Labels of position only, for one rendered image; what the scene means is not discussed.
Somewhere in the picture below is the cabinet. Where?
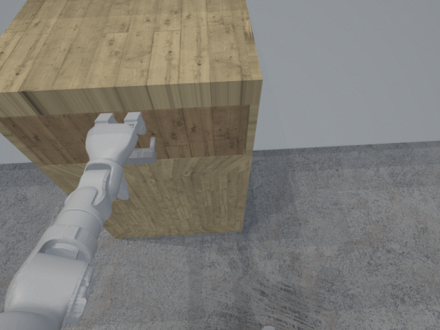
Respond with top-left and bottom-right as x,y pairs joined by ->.
0,0 -> 263,239

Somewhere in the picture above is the handle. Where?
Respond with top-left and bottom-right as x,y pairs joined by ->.
124,137 -> 157,165

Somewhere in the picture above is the robot left upper arm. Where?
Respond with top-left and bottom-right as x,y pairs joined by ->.
0,252 -> 94,330

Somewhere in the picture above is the left robot forearm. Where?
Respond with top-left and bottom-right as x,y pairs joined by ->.
4,159 -> 123,312

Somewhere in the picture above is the drawer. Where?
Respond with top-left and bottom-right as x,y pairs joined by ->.
0,105 -> 248,165

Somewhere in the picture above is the left robot hand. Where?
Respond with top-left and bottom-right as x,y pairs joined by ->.
85,112 -> 146,200

